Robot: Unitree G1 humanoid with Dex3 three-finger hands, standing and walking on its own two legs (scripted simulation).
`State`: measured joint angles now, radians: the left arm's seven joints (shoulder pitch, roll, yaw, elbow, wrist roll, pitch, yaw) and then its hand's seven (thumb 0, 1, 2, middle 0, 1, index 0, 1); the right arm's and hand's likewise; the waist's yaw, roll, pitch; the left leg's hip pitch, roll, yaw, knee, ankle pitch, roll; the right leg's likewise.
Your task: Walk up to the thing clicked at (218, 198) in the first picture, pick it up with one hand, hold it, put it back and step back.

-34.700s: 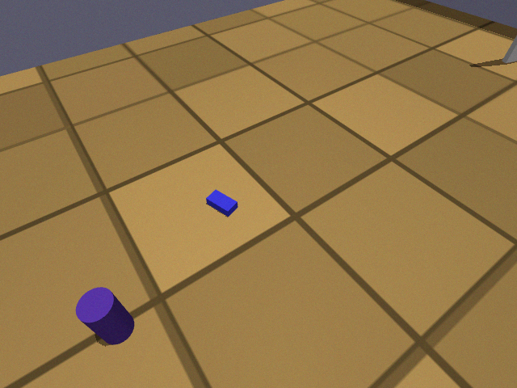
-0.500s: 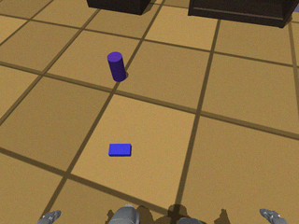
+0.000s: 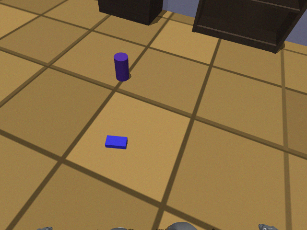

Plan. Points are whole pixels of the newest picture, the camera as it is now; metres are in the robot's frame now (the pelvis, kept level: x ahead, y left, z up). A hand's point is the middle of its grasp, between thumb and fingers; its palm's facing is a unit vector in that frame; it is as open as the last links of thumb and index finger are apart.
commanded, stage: walk up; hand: left
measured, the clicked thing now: (116, 142) +0.74 +0.25 -0.74
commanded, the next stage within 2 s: stand in 1.44 s
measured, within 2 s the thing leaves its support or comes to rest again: neither
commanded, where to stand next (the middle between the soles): +0.36 +0.01 m, yaw +1 degrees
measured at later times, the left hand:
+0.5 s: hand out of the picture +0.00 +0.28 -0.15, palm faces +0.05 -0.91 -0.41, open 7.4 cm
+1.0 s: hand out of the picture +0.06 +0.24 -0.15, palm faces +0.04 -0.94 -0.34, open 7.4 cm
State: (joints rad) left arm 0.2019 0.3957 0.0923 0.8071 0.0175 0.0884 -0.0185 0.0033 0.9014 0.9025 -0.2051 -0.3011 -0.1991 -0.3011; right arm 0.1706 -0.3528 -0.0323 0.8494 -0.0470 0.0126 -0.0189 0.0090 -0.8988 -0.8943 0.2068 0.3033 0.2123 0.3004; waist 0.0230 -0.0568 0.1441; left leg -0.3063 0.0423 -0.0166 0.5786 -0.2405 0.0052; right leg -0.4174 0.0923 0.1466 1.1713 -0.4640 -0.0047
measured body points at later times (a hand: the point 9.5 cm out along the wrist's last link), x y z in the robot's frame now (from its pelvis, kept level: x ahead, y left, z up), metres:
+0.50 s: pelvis -0.05 +0.00 -0.01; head -0.02 +0.00 +0.44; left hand +0.00 +0.33 -0.12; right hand +0.03 -0.31 -0.13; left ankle +0.00 +0.11 -0.73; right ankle -0.08 -0.16 -0.72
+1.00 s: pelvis -0.02 -0.01 +0.00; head +0.00 -0.02 +0.45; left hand +0.05 +0.29 -0.12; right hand +0.06 -0.31 -0.13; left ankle -0.01 +0.11 -0.73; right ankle +0.02 -0.13 -0.73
